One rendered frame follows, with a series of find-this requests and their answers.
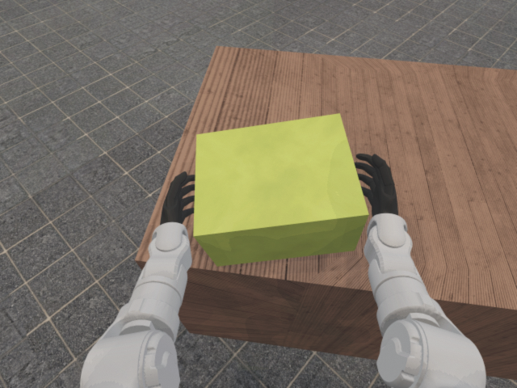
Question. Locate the right robot upper arm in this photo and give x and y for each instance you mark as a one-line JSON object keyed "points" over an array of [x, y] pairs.
{"points": [[418, 355]]}

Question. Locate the left robot forearm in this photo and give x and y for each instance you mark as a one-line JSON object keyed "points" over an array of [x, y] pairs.
{"points": [[159, 291]]}

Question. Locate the right robot forearm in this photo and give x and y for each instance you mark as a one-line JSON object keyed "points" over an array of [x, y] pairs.
{"points": [[397, 287]]}

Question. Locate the right robot hand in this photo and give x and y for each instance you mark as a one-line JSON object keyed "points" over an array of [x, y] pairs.
{"points": [[382, 196]]}

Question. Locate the pedestal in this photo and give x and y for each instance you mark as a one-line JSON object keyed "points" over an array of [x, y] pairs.
{"points": [[448, 134]]}

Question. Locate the left robot hand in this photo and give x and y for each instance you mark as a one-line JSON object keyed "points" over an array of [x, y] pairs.
{"points": [[172, 209]]}

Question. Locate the carton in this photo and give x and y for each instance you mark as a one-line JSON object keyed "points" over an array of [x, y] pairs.
{"points": [[277, 191]]}

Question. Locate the left robot upper arm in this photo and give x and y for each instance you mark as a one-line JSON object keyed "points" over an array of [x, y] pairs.
{"points": [[145, 359]]}

